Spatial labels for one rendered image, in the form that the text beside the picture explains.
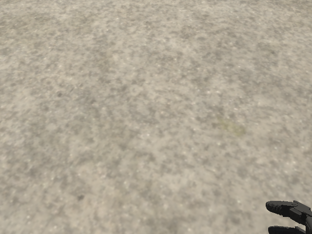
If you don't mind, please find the robot right hand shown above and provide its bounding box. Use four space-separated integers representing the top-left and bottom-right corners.
265 200 312 234

